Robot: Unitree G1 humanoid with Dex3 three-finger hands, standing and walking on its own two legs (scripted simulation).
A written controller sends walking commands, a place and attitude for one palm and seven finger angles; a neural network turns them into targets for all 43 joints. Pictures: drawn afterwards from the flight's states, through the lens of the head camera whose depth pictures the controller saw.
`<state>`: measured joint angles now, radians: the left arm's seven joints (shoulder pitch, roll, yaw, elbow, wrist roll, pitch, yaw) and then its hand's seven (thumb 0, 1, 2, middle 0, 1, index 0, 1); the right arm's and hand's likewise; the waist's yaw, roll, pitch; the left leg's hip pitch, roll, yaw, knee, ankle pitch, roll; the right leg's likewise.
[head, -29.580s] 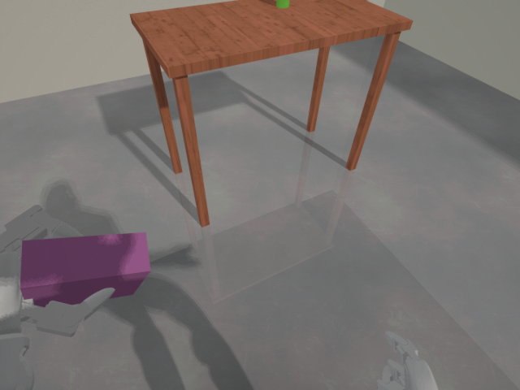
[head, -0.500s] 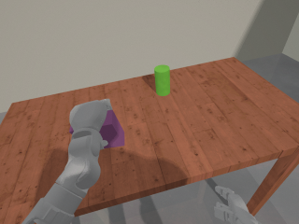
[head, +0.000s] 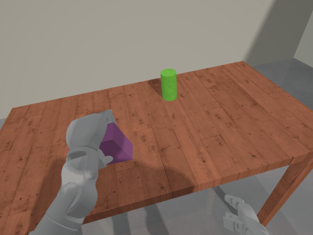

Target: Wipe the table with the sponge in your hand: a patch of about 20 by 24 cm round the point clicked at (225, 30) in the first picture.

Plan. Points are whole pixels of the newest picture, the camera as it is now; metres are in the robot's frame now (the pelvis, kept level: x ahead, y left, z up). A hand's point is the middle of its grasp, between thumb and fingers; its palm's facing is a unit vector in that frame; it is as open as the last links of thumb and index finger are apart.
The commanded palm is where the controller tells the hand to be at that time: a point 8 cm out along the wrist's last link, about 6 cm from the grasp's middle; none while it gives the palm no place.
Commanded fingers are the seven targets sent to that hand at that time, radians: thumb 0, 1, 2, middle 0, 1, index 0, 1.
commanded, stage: slide back across to the middle lane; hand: left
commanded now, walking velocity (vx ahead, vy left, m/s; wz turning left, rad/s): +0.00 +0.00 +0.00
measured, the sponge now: (107, 149) +0.30 +0.17 +0.10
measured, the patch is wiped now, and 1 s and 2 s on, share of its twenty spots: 1.00 1.00 1.00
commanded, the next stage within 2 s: wipe forward along the middle lane in 0.46 s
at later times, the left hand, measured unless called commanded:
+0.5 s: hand (75, 150) +0.25 +0.22 +0.15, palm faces +0.17 -0.19 -0.97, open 9.3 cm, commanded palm +0.21 +0.23 +0.21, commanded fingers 0.00 0.10 1.30 -1.20 -1.60 -1.20 -1.60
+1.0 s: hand (73, 146) +0.27 +0.24 +0.14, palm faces +0.05 -0.08 -1.00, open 9.3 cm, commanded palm +0.25 +0.25 +0.19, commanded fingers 0.00 0.10 1.30 -1.20 -1.60 -1.20 -1.60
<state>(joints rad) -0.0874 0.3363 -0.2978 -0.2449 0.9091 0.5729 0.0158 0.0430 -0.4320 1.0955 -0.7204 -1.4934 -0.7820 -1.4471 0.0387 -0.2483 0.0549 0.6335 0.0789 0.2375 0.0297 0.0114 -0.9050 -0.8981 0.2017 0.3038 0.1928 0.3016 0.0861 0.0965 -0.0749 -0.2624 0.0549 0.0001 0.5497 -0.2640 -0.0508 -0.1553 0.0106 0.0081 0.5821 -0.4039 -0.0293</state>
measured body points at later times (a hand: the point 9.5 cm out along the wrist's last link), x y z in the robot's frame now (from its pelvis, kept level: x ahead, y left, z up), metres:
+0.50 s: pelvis -0.01 -0.01 +0.00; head -0.04 -0.06 +0.45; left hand +0.24 +0.23 +0.20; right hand +0.22 -0.21 -0.09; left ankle +0.02 +0.16 -0.73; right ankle -0.06 -0.10 -0.73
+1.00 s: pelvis -0.02 -0.01 +0.00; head -0.05 -0.06 +0.45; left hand +0.26 +0.24 +0.19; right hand +0.22 -0.21 -0.08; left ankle +0.02 +0.16 -0.73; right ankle -0.06 -0.10 -0.73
